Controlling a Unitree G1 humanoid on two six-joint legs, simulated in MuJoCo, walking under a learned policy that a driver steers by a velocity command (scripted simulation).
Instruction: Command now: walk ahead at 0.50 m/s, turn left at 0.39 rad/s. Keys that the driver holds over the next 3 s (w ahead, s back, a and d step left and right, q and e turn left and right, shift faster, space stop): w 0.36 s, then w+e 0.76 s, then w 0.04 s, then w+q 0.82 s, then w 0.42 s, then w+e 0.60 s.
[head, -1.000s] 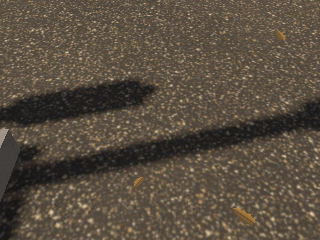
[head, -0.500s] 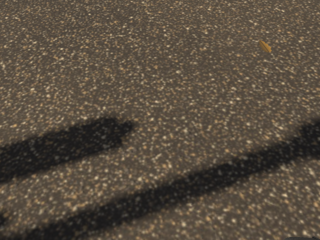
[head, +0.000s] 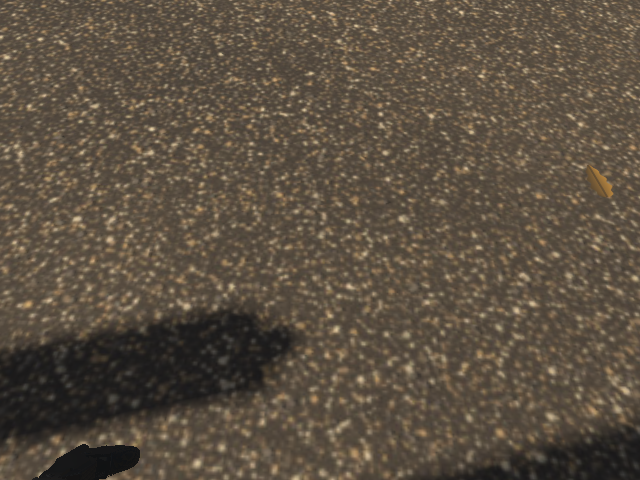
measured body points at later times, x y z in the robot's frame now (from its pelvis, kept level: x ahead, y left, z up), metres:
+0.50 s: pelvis +0.28 -0.03 +0.00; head +0.31 -0.04 +0.45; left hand +0.27 +0.24 -0.12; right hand +0.51 -0.26 -0.09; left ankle +0.44 +0.14 -0.70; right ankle +0.23 -0.14 -0.75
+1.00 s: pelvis +0.54 +0.00 -0.01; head +0.56 -0.01 +0.44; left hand +0.78 +0.21 -0.09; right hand +0.50 -0.29 -0.13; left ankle +0.48 +0.13 -0.75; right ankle +0.66 -0.18 -0.70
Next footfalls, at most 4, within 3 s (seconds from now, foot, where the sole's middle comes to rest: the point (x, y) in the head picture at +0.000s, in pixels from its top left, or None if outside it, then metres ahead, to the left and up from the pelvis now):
0.16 right None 0.27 -0.14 -0.78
0.64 left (239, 455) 0.52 0.13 -0.78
1.14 right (379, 354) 0.74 -0.19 -0.78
1.70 left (316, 234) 1.10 -0.07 -0.78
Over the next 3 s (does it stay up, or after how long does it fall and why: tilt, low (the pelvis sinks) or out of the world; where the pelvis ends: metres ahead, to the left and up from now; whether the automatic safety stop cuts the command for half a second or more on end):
stays up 1.62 -0.13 0.00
